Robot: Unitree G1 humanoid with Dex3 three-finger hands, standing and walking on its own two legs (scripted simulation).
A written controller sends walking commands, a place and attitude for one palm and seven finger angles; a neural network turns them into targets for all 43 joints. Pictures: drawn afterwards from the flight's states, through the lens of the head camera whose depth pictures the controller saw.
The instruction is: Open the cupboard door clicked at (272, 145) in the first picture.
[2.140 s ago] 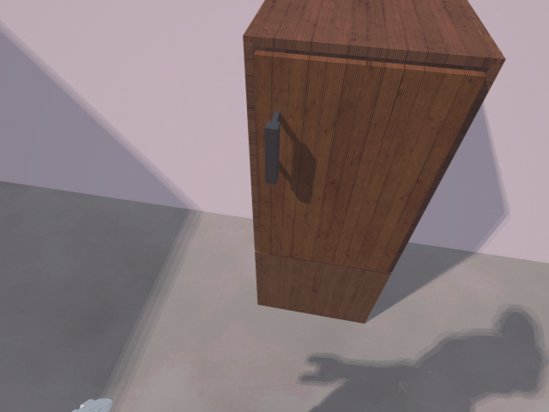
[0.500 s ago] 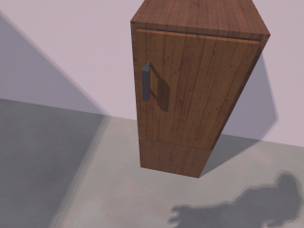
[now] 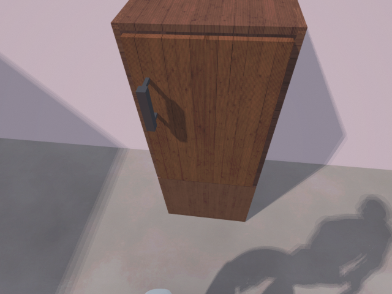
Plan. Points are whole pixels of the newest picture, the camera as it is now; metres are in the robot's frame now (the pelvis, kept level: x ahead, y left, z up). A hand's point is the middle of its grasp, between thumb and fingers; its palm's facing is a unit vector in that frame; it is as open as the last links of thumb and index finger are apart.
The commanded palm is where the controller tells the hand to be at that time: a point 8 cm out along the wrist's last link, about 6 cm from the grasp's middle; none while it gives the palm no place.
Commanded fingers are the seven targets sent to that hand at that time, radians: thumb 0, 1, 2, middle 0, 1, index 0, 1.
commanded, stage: come to a stop and stand still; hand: left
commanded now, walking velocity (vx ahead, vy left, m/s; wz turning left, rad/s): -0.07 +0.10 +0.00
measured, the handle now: (149, 104) +0.55 +0.17 +0.06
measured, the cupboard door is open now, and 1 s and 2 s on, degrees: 0 0 0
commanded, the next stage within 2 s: look again from close up in 0.78 s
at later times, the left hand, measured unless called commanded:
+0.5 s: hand out of the picture +0.00 +0.27 -0.17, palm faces +0.02 -0.96 -0.27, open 7.3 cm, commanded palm none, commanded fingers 0.00 0.90 0.90 -0.20 -0.30 -0.20 -0.30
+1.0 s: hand out of the picture -0.02 +0.25 -0.17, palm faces -0.04 -0.98 -0.18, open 7.3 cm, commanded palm none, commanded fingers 0.00 0.90 0.90 -0.20 -0.30 -0.20 -0.30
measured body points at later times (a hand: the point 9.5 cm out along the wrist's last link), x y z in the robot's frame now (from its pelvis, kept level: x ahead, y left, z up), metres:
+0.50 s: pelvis -0.04 +0.07 -0.01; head -0.05 +0.06 +0.44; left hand -0.01 +0.32 -0.14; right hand +0.04 -0.15 -0.15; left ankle -0.02 +0.16 -0.74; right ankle -0.01 -0.06 -0.74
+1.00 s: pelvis -0.01 +0.08 +0.00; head +0.00 +0.08 +0.45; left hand -0.01 +0.30 -0.16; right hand -0.03 -0.14 -0.16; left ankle -0.02 +0.16 -0.74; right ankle +0.00 -0.06 -0.74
